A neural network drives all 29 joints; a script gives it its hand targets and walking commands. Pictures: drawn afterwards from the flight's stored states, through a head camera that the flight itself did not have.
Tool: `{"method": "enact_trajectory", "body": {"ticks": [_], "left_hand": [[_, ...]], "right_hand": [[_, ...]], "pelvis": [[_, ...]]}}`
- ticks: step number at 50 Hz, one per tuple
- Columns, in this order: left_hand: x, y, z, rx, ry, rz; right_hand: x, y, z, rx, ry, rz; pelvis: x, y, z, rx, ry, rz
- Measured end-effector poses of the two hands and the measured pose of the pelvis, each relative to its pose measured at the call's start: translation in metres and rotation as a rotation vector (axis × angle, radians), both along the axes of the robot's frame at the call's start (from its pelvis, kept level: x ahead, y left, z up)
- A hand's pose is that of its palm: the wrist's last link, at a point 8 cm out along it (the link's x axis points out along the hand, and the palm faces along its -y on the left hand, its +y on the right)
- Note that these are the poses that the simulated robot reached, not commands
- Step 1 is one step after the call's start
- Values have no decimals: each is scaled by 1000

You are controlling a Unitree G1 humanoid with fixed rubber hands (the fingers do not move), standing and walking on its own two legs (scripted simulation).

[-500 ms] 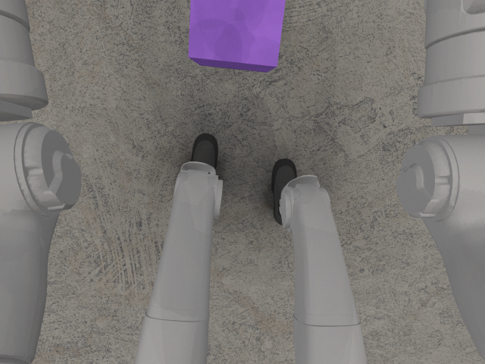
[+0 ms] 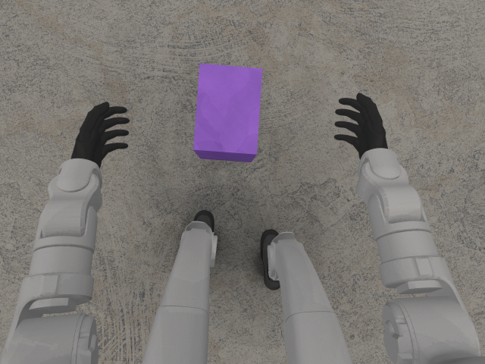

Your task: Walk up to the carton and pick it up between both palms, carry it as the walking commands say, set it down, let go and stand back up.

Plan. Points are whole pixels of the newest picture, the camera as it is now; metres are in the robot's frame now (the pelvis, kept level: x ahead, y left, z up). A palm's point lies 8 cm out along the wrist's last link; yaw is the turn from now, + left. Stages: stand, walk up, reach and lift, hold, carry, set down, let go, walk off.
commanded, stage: let go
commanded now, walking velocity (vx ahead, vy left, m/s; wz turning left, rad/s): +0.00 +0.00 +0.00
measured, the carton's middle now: (228, 118) +0.56 +0.06 -0.60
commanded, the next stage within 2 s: stand in 1.04 s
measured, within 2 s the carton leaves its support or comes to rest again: neither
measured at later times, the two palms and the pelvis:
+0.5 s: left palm (69, 264) +0.23 +0.23 -0.02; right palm (441, 245) +0.27 -0.22 -0.02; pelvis +0.07 -0.01 +0.06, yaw +1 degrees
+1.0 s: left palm (65, 273) +0.22 +0.23 -0.01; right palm (459, 256) +0.26 -0.23 +0.00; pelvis +0.07 -0.01 +0.07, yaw +1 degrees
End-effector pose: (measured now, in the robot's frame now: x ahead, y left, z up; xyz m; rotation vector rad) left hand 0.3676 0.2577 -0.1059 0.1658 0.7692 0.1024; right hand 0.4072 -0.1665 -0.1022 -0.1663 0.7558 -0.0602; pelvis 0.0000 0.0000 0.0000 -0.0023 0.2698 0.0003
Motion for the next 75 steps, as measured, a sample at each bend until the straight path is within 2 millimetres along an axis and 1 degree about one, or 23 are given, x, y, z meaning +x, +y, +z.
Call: {"method": "enact_trajectory", "body": {"ticks": [3,6,10,13,20,23,25,30,36,46,52,54,58,62,65,69,75], "left_hand": [[-21,-4,23,-14,-17,-4],[-41,-8,43,-34,-30,8],[-64,-13,59,-53,-33,27],[-80,-17,67,-56,-20,32],[-121,-23,77,-53,31,53],[-134,-25,83,-47,45,55],[-139,-27,88,-43,45,54],[-143,-32,95,-42,37,44],[-139,-33,102,-48,18,40],[-144,-30,99,-57,43,57],[-149,-26,96,-45,78,84],[-147,-22,98,-23,53,90],[-140,-5,105,22,-10,85],[-131,11,113,58,-61,76],[-128,21,116,78,-82,74],[-130,27,115,87,-86,79],[-140,30,111,88,-72,93]], "right_hand": [[-17,-5,25,18,-25,2],[-30,-12,48,23,-47,14],[-47,-21,65,24,-49,20],[-63,-28,71,35,-39,15],[-113,-48,76,40,20,-16],[-128,-54,79,40,32,-21],[-136,-57,82,41,33,-25],[-143,-62,88,45,21,-36],[-140,-63,97,49,-8,-30],[-141,-64,103,36,-18,-21],[-147,-63,103,31,-10,-23],[-150,-66,101,16,2,-18],[-152,-79,100,-32,16,-24],[-148,-89,107,-76,-3,-31],[-144,-92,112,-95,-23,-36],[-141,-90,116,-103,-45,-38],[-140,-89,120,-105,-72,-38]], "pelvis": [[7,-1,6,1,12,0],[13,-2,15,4,-5,2],[20,-4,27,8,-48,4],[28,-6,35,11,-80,5],[52,-11,51,21,-153,8],[61,-13,56,25,-186,9],[66,-14,59,28,-206,9],[73,-17,63,34,-251,10],[77,-17,65,39,-289,11],[75,-14,66,38,-312,12],[74,-12,66,36,-316,13],[74,-11,65,31,-317,11],[78,-7,64,21,-312,10],[82,-3,63,15,-306,12],[85,0,63,11,-302,12],[85,3,62,7,-301,13],[84,4,62,6,-303,13]]}}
